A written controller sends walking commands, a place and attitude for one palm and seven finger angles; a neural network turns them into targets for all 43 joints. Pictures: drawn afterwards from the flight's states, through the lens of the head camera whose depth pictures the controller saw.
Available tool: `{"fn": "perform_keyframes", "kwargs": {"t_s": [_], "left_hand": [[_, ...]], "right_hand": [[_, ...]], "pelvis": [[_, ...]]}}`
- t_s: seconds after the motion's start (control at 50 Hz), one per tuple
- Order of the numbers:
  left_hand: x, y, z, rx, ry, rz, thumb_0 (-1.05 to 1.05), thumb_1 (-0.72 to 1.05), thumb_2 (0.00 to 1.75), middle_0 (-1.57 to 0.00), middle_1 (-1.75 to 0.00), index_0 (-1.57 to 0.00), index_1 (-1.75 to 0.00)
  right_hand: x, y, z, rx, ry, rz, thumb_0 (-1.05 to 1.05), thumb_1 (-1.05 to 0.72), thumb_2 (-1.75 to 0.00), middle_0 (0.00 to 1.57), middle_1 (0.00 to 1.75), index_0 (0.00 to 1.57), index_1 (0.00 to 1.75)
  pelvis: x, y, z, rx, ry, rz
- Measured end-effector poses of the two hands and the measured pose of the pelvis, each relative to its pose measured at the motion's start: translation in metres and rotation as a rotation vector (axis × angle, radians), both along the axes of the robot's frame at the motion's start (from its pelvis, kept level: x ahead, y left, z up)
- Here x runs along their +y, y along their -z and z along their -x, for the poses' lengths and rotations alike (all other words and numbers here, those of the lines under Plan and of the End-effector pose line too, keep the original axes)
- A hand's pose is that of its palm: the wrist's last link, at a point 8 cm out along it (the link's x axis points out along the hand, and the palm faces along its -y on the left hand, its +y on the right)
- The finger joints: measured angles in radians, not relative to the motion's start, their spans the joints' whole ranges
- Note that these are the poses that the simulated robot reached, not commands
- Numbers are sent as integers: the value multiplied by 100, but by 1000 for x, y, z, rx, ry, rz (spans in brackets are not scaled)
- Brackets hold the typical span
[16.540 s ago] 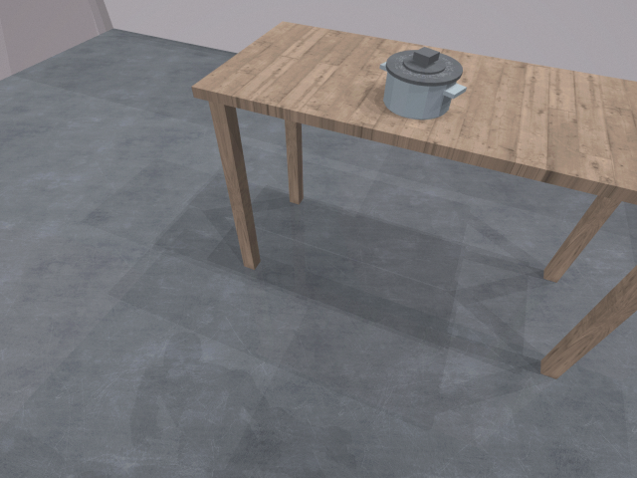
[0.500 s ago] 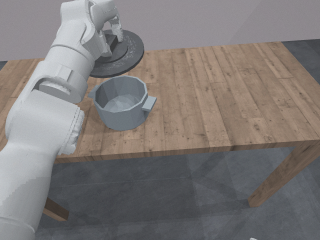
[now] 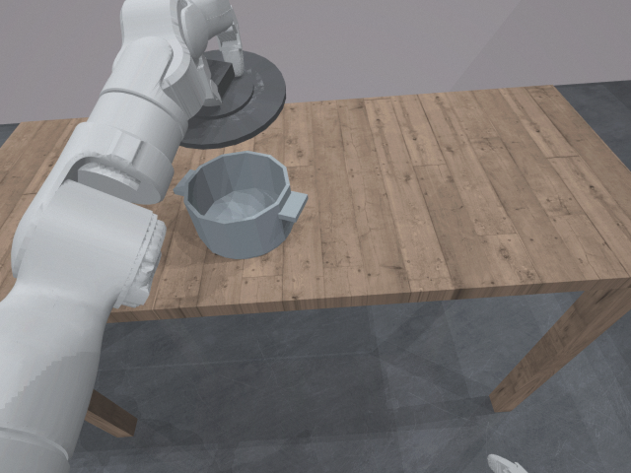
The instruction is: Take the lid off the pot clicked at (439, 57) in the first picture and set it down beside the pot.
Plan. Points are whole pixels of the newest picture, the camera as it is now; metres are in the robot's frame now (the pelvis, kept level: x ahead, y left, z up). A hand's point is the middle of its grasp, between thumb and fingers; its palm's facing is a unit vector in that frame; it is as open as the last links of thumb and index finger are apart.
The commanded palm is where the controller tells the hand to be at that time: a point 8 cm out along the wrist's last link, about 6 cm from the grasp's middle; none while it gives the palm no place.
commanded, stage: move the lid sideways beside the pot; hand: left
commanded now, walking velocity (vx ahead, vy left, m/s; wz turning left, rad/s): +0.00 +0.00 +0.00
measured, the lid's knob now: (210, 77) +0.52 +0.10 +0.25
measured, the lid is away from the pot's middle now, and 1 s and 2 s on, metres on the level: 0.01 0.13 0.24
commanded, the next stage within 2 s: lower the lid onto the table in 1.92 s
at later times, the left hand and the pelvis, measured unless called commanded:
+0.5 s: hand (143, 83) +0.48 +0.16 +0.27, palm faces -0.23 -0.04 -0.97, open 7.9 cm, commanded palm +0.49 +0.17 +0.34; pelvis -0.01 +0.00 +0.00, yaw +0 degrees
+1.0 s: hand (91, 89) +0.48 +0.22 +0.27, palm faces -0.25 -0.05 -0.97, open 7.9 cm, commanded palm +0.48 +0.23 +0.34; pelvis +0.00 +0.01 +0.00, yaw +1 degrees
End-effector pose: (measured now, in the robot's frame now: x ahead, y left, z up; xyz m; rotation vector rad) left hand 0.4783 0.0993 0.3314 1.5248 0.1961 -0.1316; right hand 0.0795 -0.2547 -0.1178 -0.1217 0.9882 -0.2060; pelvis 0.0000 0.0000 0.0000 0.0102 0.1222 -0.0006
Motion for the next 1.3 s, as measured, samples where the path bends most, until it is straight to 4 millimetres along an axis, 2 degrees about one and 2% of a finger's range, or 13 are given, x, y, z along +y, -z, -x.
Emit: {"fn": "perform_keyframes", "kwargs": {"t_s": [0.12, 0.32, 0.54, 0.82, 1.02, 1.14, 1.3], "left_hand": [[14, 0, 2, 8, -51, -3, -3, 19, 77, -75, -100, -65, -95], [44, 5, 5, 39, -92, -9, -3, 19, 77, -75, -100, -65, -95], [69, 4, 0, 33, -95, -20, -3, 20, 77, -75, -100, -65, -95], [101, 3, -2, 37, -146, -23, -3, 20, 77, -76, -100, -64, -95], [124, 6, 4, 51, -165, -24, -3, 20, 77, -76, -101, -64, -95], [136, 6, 5, 48, -169, -29, -3, 20, 77, -76, -101, -64, -95], [154, 9, 3, 56, -198, -29, -3, 20, 77, -76, -101, -64, -95]], "right_hand": [[-4, -1, 3, 2, 16, 0, 0, -91, -90, 20, 30, 20, 30], [-15, -3, 20, 47, 41, 35, 0, -91, -90, 20, 30, 20, 30], [-18, -4, 36, 98, 67, 57, 0, -91, -90, 20, 30, 20, 30], [-3, -2, 23, 102, 58, 23, 0, -91, -90, 20, 30, 20, 30], [-2, -6, 12, 99, 38, 38, 0, -91, -90, 20, 30, 20, 30], [-4, -7, 15, 110, 40, 54, 0, -91, -90, 20, 30, 20, 30], [-8, -7, 29, 151, 67, 68, 0, -91, -90, 20, 30, 20, 30]], "pelvis": [[-3, 0, 3, -6, 6, 0], [-6, 0, 8, -12, -3, 4], [-2, 0, 5, -4, -5, 10], [6, 0, -1, 4, -1, 15], [8, 0, 0, 5, -14, 19], [9, 0, 1, 7, -15, 21], [9, 0, -1, 10, -10, 25]]}}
